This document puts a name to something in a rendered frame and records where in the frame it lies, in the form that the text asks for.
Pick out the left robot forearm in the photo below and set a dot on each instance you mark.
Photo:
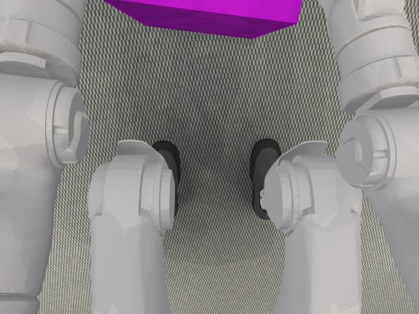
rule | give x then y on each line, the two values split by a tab
40	38

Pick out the robot right upper arm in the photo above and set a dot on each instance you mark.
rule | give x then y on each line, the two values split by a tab
379	152

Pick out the right robot forearm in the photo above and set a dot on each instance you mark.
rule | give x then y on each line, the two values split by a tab
375	52

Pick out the right robot shin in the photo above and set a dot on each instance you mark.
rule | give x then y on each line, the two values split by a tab
305	148

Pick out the robot left upper arm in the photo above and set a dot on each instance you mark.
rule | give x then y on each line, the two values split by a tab
43	128

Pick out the robot right foot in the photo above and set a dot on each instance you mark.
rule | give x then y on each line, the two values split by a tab
263	155

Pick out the carton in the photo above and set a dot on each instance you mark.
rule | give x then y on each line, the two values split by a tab
235	18

